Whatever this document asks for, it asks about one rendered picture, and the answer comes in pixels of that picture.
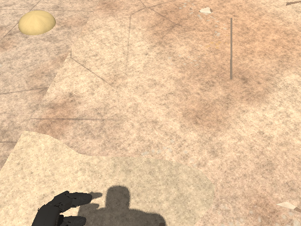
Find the left robot hand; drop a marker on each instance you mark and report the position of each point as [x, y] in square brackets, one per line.
[49, 213]

